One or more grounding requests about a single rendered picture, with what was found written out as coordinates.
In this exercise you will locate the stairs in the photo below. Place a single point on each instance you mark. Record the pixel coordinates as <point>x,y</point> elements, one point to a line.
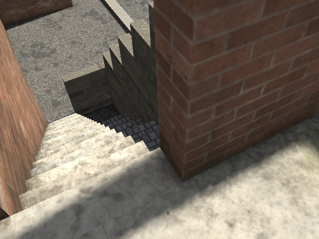
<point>75,149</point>

